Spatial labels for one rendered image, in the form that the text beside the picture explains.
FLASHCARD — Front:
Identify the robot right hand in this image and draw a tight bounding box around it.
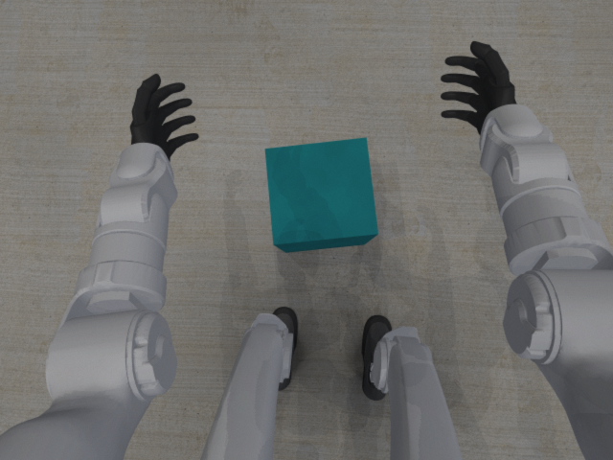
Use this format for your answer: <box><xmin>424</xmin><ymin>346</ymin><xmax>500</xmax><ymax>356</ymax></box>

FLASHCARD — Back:
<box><xmin>441</xmin><ymin>41</ymin><xmax>517</xmax><ymax>135</ymax></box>

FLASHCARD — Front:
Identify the robot left hand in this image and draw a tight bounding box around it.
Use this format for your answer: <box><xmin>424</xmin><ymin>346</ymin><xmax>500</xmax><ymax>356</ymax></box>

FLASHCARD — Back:
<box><xmin>130</xmin><ymin>74</ymin><xmax>199</xmax><ymax>161</ymax></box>

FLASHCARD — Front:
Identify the robot right thigh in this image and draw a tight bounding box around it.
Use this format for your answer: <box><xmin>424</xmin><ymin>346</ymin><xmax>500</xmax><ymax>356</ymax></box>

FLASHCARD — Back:
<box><xmin>375</xmin><ymin>335</ymin><xmax>463</xmax><ymax>460</ymax></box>

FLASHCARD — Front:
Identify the robot left forearm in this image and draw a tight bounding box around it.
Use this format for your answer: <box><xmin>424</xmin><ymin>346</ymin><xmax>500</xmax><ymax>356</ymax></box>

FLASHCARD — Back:
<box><xmin>45</xmin><ymin>143</ymin><xmax>178</xmax><ymax>398</ymax></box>

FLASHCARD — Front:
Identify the robot right upper arm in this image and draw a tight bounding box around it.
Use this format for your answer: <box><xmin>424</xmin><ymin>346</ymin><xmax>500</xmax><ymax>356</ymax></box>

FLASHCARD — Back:
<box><xmin>503</xmin><ymin>269</ymin><xmax>613</xmax><ymax>460</ymax></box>

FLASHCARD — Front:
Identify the carton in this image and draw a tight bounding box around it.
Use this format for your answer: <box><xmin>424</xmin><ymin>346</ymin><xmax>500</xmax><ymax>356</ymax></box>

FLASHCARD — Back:
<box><xmin>265</xmin><ymin>137</ymin><xmax>378</xmax><ymax>253</ymax></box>

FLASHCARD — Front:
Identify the robot right forearm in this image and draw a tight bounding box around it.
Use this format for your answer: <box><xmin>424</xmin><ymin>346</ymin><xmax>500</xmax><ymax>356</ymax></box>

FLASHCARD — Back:
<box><xmin>479</xmin><ymin>104</ymin><xmax>613</xmax><ymax>277</ymax></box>

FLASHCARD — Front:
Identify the left robot shin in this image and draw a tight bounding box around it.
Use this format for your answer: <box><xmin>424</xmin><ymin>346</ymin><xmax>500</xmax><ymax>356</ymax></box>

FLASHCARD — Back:
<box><xmin>240</xmin><ymin>313</ymin><xmax>286</xmax><ymax>345</ymax></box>

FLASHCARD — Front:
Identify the robot left upper arm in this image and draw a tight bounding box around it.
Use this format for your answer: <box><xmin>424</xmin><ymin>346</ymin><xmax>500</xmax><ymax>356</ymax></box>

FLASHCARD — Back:
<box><xmin>0</xmin><ymin>309</ymin><xmax>177</xmax><ymax>460</ymax></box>

